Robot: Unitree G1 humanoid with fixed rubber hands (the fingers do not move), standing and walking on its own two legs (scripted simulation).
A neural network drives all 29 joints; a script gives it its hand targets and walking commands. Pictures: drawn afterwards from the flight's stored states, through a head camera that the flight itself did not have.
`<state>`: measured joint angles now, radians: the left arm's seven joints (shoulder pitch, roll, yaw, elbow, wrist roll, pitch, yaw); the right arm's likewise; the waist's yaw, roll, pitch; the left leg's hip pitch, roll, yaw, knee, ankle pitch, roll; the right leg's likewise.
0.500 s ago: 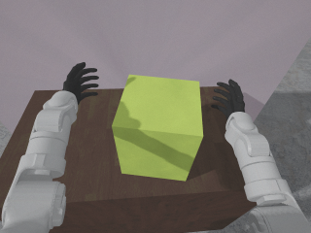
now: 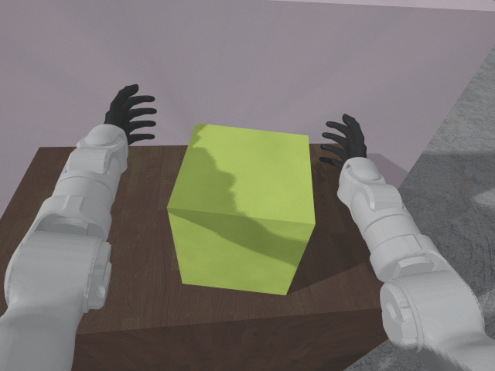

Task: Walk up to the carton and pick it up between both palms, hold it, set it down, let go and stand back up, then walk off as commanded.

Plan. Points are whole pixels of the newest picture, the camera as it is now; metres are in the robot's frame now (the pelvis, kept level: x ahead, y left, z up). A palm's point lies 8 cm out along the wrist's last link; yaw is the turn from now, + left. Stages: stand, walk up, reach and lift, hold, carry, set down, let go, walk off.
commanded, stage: reach and lift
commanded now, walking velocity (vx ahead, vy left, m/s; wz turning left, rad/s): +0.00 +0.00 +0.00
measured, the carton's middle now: (242, 212) +0.42 -0.03 +0.00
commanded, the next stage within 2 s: none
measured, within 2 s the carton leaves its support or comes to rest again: neither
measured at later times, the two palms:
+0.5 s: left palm (136, 184) +0.46 +0.16 +0.06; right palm (331, 205) +0.39 -0.18 +0.05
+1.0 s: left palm (148, 189) +0.47 +0.15 +0.03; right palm (321, 210) +0.39 -0.17 +0.02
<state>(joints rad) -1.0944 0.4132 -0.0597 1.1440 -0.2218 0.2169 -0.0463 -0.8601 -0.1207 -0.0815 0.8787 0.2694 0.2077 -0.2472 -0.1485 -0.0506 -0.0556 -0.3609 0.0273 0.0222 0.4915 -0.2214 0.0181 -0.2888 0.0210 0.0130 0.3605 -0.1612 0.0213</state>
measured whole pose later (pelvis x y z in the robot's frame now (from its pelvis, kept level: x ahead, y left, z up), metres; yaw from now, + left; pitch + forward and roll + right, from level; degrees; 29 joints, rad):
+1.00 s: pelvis -0.01 +0.02 -0.03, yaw +0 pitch +21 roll -4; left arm -1.04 0.23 0.01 1.35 -0.11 -0.22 0.01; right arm -0.82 -0.03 -0.26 1.16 0.09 -0.27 -0.21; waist -0.13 0.01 -0.19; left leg -0.81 0.02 0.00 0.73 -0.28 0.04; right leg -0.73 0.01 -0.01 0.59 -0.23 0.04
